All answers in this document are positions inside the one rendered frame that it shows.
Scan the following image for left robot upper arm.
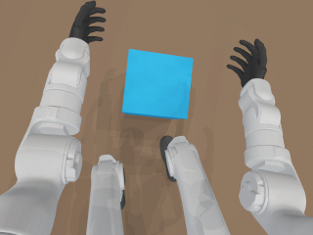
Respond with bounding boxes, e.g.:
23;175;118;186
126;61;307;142
0;133;82;235

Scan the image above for robot left hand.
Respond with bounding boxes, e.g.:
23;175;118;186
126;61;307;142
68;0;106;44

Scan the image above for right robot upper arm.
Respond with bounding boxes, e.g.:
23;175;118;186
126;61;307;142
239;168;313;235

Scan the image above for robot right shin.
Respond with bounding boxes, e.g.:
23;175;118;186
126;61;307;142
167;135;199;156

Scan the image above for left robot forearm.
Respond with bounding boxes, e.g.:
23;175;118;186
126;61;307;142
15;37;90;178

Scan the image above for robot right hand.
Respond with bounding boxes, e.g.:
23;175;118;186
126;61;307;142
226;38;267;88

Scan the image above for robot left shin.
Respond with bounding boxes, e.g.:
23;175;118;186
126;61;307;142
91;154;123;201

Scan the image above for carton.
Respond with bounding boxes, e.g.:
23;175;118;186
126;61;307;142
122;49;194;119

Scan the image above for right robot forearm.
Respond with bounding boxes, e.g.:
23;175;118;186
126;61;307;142
238;78;306;207

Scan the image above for robot shin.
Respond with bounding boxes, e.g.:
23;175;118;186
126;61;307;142
91;154;123;201
167;135;199;156

